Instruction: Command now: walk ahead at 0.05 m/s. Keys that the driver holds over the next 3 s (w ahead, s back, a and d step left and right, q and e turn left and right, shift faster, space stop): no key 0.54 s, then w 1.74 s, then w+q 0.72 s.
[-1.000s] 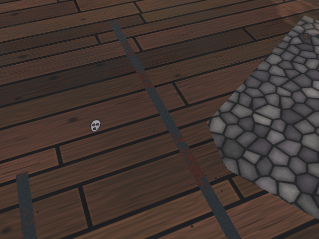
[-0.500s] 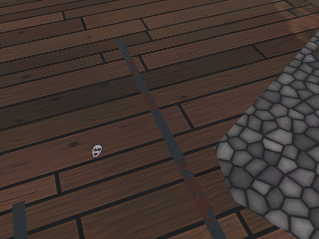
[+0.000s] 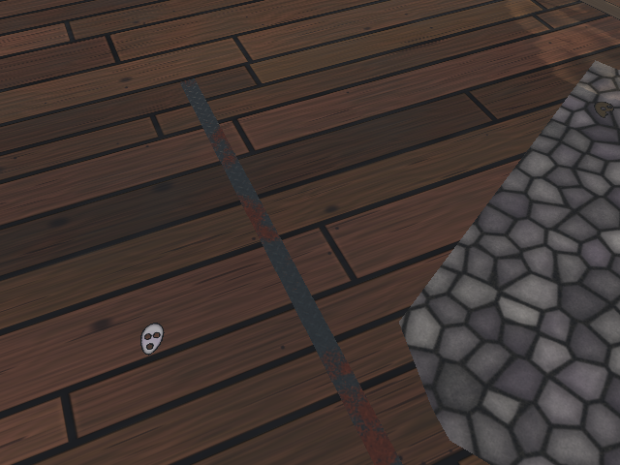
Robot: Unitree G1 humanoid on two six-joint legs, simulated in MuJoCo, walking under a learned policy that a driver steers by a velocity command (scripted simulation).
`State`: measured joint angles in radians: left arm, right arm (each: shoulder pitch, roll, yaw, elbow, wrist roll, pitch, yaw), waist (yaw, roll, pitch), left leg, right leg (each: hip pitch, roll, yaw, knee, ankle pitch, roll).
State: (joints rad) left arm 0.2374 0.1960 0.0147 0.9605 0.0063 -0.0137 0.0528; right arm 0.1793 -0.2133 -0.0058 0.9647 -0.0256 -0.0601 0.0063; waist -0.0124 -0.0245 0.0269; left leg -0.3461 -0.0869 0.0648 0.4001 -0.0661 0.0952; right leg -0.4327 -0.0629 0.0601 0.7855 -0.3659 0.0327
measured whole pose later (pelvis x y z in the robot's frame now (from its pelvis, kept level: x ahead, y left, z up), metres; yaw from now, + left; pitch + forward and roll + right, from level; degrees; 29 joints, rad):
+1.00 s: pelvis +0.19 +0.01 +0.01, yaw +1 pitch +1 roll -1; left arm 0.23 0.23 0.07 0.98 -0.03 -0.10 0.00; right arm 0.40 -0.19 -0.02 1.09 0.00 -0.10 0.02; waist -0.04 -0.02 -0.02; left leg -0.07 -0.05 0.05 0.33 -0.27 0.07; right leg -0.56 -0.07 0.00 1.15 -0.22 -0.07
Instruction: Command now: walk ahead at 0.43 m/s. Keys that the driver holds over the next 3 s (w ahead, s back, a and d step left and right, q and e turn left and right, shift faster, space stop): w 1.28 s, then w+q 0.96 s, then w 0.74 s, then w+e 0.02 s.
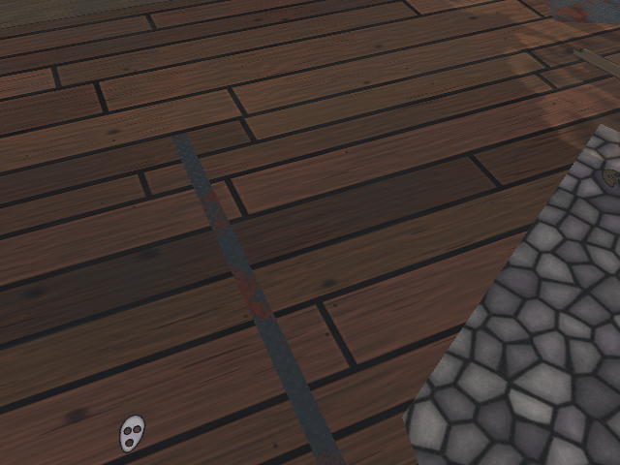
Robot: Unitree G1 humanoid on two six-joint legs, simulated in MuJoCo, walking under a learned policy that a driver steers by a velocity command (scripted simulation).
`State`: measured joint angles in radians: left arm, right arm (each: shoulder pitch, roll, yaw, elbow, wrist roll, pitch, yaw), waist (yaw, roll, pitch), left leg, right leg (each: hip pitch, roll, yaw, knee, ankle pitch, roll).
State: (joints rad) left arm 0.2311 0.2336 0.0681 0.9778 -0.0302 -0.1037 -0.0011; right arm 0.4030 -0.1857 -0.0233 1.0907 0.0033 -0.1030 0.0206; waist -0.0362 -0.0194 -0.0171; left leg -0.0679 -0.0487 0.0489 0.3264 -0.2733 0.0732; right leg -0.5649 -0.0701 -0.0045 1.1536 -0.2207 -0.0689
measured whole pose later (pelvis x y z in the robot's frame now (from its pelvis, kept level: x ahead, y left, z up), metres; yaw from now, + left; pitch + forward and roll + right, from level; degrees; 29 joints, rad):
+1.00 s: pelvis +0.55 +0.02 -0.01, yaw +0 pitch +2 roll +0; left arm 0.29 0.27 0.05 0.99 -0.03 -0.10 0.00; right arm 0.16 -0.24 -0.06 0.92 0.00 -0.11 0.03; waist 0.00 -0.03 0.02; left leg -0.36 -0.02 0.06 0.47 -0.15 0.06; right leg -0.40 -0.04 0.03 1.18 -0.36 -0.06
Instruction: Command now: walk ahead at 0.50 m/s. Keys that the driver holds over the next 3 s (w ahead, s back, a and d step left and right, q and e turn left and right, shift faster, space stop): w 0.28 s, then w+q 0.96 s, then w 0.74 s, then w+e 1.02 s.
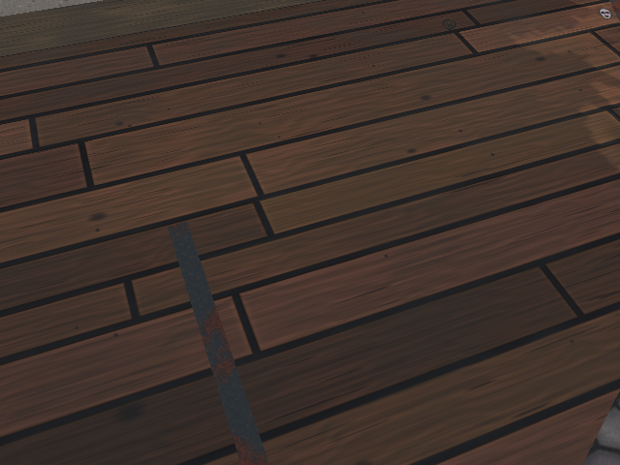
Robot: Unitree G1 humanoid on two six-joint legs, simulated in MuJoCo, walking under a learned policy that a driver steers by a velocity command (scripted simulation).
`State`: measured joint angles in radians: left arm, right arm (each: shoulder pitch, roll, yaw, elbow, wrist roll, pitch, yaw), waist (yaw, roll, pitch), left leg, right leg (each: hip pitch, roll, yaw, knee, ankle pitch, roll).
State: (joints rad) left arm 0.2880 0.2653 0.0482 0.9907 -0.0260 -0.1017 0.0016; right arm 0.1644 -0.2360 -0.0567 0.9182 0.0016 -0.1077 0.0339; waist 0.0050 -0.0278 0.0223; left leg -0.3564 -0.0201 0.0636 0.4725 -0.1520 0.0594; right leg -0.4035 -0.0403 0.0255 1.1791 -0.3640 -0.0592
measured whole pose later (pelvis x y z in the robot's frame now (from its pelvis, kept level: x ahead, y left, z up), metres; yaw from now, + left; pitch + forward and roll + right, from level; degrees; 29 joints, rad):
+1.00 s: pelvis +0.54 +0.02 -0.02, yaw +20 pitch +1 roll -2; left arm 0.31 0.26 0.09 0.98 -0.02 -0.05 0.03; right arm 0.05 -0.24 -0.08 0.77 0.03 -0.03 0.05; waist 0.03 0.01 0.04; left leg -0.51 0.02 0.08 0.62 -0.15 0.14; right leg 0.05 -0.11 -0.31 0.54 -0.45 0.05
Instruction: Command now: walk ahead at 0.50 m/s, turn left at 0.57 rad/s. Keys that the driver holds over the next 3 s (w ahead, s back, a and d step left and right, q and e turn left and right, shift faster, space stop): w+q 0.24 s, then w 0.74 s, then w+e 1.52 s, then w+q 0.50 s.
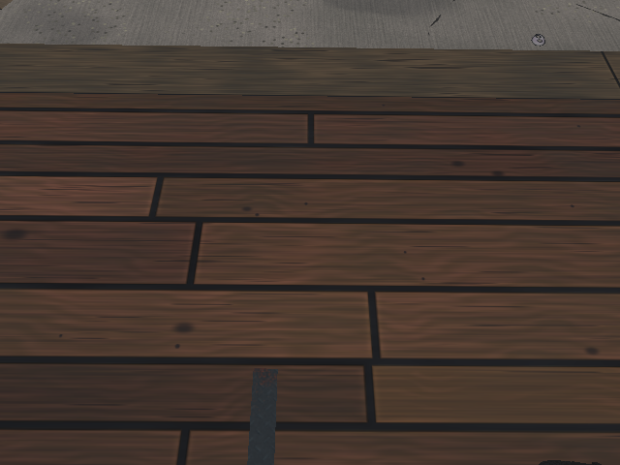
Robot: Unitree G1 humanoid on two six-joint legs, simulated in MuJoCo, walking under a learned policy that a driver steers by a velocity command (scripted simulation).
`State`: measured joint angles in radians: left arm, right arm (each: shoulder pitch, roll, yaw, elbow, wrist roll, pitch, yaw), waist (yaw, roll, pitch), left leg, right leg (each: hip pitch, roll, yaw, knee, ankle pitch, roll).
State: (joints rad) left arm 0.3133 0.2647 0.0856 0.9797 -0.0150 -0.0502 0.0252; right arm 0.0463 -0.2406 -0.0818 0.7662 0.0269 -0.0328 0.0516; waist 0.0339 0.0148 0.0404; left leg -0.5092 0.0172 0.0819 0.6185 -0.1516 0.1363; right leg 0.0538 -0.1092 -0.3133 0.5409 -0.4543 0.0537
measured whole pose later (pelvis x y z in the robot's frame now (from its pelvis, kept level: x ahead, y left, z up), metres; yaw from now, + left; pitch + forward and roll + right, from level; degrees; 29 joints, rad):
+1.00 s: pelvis +0.56 +0.08 +0.01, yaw +15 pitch +3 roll -1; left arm 0.39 0.28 0.05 0.94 -0.02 -0.06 0.00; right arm 0.02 -0.24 -0.04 0.68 0.02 -0.09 0.04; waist 0.10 0.02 0.01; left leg -0.53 0.03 0.01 0.49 -0.03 0.05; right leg 0.05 0.02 -0.02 0.28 -0.39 -0.01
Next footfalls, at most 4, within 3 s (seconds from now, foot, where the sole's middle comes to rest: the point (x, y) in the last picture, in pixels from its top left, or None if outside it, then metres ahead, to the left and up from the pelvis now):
0.50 right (364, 454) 0.48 -0.07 -0.75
1.02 left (226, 348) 0.71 0.24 -0.75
1.56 right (320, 241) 1.03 0.03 -0.75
2.02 left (268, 157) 1.33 0.19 -0.75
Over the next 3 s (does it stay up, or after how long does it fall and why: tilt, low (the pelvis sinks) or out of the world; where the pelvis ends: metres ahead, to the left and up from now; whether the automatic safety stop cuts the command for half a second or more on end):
stays up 1.59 -0.13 0.02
